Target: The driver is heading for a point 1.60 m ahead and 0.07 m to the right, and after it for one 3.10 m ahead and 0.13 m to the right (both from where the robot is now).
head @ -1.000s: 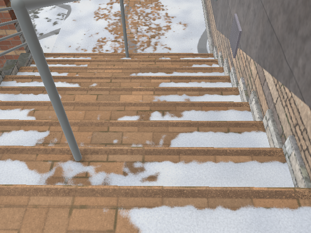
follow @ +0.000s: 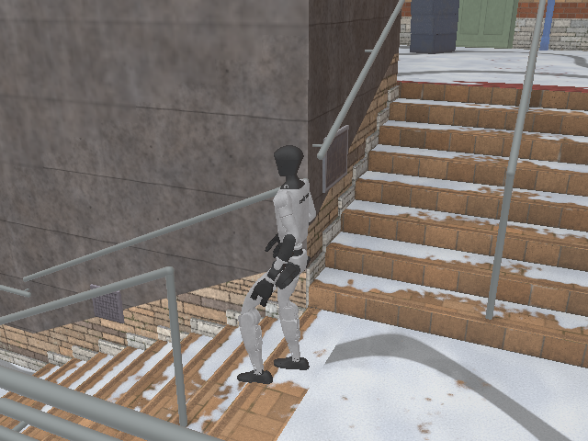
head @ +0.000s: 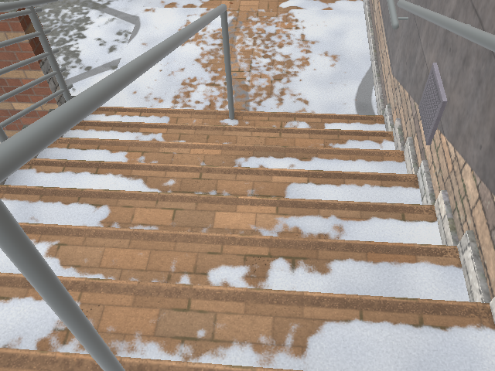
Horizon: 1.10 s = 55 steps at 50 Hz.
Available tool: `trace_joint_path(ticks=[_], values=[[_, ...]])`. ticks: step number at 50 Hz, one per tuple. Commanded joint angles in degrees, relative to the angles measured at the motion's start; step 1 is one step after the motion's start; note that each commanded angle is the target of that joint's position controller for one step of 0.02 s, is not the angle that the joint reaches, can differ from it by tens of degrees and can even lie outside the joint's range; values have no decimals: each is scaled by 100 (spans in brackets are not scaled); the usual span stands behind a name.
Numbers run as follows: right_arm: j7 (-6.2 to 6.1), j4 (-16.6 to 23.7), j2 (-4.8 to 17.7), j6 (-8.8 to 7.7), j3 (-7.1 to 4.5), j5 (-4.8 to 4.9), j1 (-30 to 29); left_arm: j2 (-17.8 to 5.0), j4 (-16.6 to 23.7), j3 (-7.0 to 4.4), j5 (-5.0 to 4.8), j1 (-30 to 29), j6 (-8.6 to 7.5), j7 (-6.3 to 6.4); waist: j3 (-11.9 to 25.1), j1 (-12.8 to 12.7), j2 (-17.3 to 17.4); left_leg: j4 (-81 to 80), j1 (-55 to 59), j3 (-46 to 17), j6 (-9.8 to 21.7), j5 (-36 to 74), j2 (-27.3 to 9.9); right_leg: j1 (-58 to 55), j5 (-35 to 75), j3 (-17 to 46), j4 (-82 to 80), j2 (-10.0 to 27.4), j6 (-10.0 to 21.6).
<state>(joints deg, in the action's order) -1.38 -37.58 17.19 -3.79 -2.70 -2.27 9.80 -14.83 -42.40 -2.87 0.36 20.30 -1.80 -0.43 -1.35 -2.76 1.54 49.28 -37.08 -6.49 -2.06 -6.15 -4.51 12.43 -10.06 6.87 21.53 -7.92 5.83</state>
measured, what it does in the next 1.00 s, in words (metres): goes down, turning right: left foot 0.15 m lower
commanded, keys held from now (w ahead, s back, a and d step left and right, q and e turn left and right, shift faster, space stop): w+e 0.38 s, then w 0.62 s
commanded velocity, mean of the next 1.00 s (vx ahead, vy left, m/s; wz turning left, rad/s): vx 0.50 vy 0.00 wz -0.33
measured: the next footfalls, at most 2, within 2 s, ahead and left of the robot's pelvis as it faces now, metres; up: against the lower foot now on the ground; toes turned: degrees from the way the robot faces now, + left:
left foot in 0.40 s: +0.39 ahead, +0.19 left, -0.15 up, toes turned -22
right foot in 1.10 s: +0.69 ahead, -0.22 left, -0.31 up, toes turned -18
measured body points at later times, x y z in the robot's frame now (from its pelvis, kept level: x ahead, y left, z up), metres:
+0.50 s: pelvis +0.29 +0.10 -0.17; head +0.29 +0.13 +0.28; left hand +0.34 +0.36 -0.32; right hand +0.33 -0.17 -0.27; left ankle +0.36 +0.20 -0.90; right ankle +0.10 -0.03 -0.63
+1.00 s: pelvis +0.50 +0.01 -0.22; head +0.52 +0.02 +0.23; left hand +0.81 +0.14 -0.28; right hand +0.31 -0.16 -0.35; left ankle +0.36 +0.21 -0.90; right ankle +0.64 -0.22 -0.90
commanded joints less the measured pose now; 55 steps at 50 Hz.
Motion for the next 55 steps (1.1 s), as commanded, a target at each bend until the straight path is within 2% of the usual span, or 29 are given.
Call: trace_joint_path(ticks=[1,5,8,10,12,15,18,20,21,22,23,24,25,26,27,28,29,30,32,34,36,39,44,47,49,51,52,53,55], values=[[102,81,421,-135,-129,125,482,-988,395,-278,-60,-19,-42,136,888,246,-501,547,490,178,46,1154,183,-103,2636,1273,-28,1385,987],[271,394,523,-292,-211,170,-511,-848,362,-218,-138,615,19,105,366,-102,-459,81,-1083,-130,330,661,164,-1138,1491,2143,488,1460,1118],[410,653,694,-486,-284,325,-1281,-855,39,-256,-208,1400,18,332,-1,-373,-814,-471,-2922,-739,360,225,40,-2749,892,3027,809,1775,1105],[482,713,690,-536,-253,144,-1496,-824,94,-239,-284,1050,54,496,-233,-255,-573,-1427,-1761,-555,321,1585,193,-1232,311,2478,1066,1318,935],[599,507,201,-561,-118,-35,-1152,-716,120,-162,-183,694,141,537,-48,-205,-387,-1862,891,-74,379,3462,669,1033,-546,1796,1333,679,612],[485,594,127,-341,-147,154,-1007,-696,79,-175,-259,818,222,626,-183,-168,-711,-2130,1812,-330,178,3025,583,1218,-1112,1985,1821,546,404],[318,344,290,-189,-237,274,-164,-607,67,-173,-215,730,373,695,-123,129,-773,-3150,2064,-783,267,3165,-160,343,-950,2188,3224,535,171],[289,-391,491,-193,-357,216,1675,-229,-152,-22,-147,796,318,436,437,905,-143,-2920,4174,-342,196,3226,-398,1220,-2020,1374,5492,124,-284],[378,-709,741,-222,-312,37,2621,174,-546,42,-202,1681,206,219,1360,916,1038,-899,6288,-522,329,4846,-879,2858,-4519,1167,8004,-385,-571],[470,-881,999,-131,-340,160,2673,168,-606,60,-398,2859,74,124,1699,351,2388,-953,6716,-1834,536,5255,-1431,3857,-4143,1072,9628,-280,-783],[496,-882,1115,69,-385,290,2552,-124,-657,19,-385,2903,5,148,1559,245,2315,-1381,6085,-2226,901,4101,-1704,4275,-3770,668,10179,46,-893],[463,-1182,1420,170,-474,379,2304,-240,-217,18,-573,2237,-52,275,1347,90,2014,-2704,5202,-3683,1627,382,-2253,4659,-2781,243,10263,222,-890],[367,-1061,765,126,-257,316,1775,-564,-65,-59,-491,1138,58,444,318,232,752,-3516,3900,-3342,1540,-1013,-1827,4697,-2107,-136,9820,556,-822],[307,-1124,535,16,-135,212,1372,-650,126,-68,-449,456,145,528,-262,276,809,-3499,2834,-3066,1699,-994,-1820,4595,-1773,-107,9757,690,-670],[334,-1067,163,-123,13,104,1035,-502,49,-26,-336,253,216,551,-544,189,100,-3347,1811,-2371,1563,-1267,-1411,4048,-1320,397,8753,936,-388],[334,-1163,-19,-159,64,124,968,-319,38,-18,-196,257,213,538,-673,69,254,-3297,1323,-1899,1397,-1280,-1030,3876,-1156,474,8158,923,-240],[268,-1218,-204,-196,103,140,899,-395,-79,-122,-215,583,109,428,-507,-230,433,-3165,1374,-1360,1053,-1188,-546,3705,0,661,6887,1057,-100],[223,-1375,-231,-218,104,92,1192,-287,-165,-98,-125,550,16,347,-321,-101,706,-3130,1633,-1254,1058,-285,-506,3811,362,450,6588,1025,-119],[30,-1424,-6,-234,64,143,1470,-201,90,-105,64,-134,-97,261,-258,41,513,-3407,1679,-886,1169,551,-415,3296,1462,27,4114,1218,-393],[-19,-1664,13,-91,82,159,1865,257,231,9,88,-490,-44,157,121,205,574,-3226,2407,-1134,1385,1639,-710,3269,1696,41,3585,1355,-542],[56,-1691,243,-119,8,140,1958,-54,110,-88,-14,-135,-34,30,215,114,230,-2912,2826,-1095,1504,1884,-832,3489,1993,152,3846,1417,-448],[88,-1774,46,-18,68,255,2263,-28,316,-67,-48,-913,-41,19,-190,419,135,-2848,3113,-1175,1397,1553,-765,3920,1763,-30,3620,1421,-431],[-170,-2174,58,51,7,222,3505,-35,797,-8,-60,-2410,-425,-230,-602,1163,262,-1925,4696,-1456,1325,474,-873,5616,2152,85,2537,1520,-412],[-235,-1782,-79,52,74,281,2820,-53,825,10,17,-2478,-476,-360,-811,1020,33,-1640,2786,-662,1115,189,-342,3607,3502,-361,1157,1205,-445],[-165,-1680,238,109,-88,411,2724,234,846,82,-42,-2622,-409,-411,-621,1274,175,-1687,1509,-320,1100,-489,-122,1461,4080,-680,797,789,-639],[-125,-1680,90,151,-65,493,2540,47,913,28,-281,-2652,-321,-332,-801,1171,305,-1202,2024,-408,1033,-655,-110,1454,3441,-405,401,946,-636],[-179,-1674,146,167,-105,551,2497,-36,811,24,-173,-2471,-317,-275,-729,1090,235,-754,2712,-407,964,-275,-137,1628,3447,-332,-63,1049,-605],[-199,-1792,87,270,-96,473,2572,-160,597,-25,-153,-2026,-379,-264,-419,852,261,-66,3103,-573,923,285,-195,1217,3422,-120,-178,1229,-481],[-67,-1877,312,219,-124,313,2169,-739,-50,-290,-47,297,-403,-200,494,-367,130,2464,2354,-506,688,614,89,-1290,3467,-382,-78,1416,-315]])
Velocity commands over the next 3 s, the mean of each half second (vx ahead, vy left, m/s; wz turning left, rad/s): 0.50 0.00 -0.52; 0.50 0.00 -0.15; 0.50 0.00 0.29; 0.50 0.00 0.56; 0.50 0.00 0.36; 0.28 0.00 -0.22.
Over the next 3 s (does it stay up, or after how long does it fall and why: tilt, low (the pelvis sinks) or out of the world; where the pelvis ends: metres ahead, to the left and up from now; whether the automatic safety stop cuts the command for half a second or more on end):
stays up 1.55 0.01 -0.78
